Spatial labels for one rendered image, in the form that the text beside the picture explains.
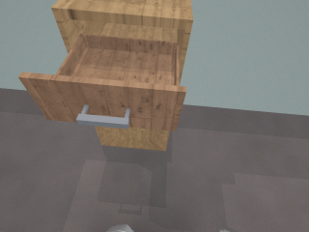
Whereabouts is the cabinet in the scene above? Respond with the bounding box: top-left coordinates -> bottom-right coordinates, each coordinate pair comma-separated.
51,0 -> 193,151

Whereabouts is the drawer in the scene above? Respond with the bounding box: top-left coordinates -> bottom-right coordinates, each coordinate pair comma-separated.
18,34 -> 186,131

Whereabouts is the handle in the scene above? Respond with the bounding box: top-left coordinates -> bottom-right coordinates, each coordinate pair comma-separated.
76,104 -> 130,129

